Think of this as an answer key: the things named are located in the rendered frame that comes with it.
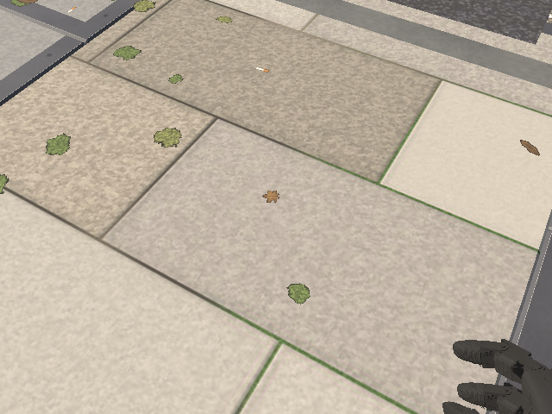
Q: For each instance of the robot right hand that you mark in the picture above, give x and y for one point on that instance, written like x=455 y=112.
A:
x=515 y=364

